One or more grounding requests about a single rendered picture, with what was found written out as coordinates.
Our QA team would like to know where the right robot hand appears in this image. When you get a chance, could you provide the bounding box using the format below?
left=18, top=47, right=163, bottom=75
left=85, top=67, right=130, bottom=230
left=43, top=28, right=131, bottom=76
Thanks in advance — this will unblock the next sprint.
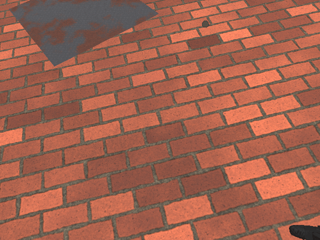
left=289, top=225, right=320, bottom=240

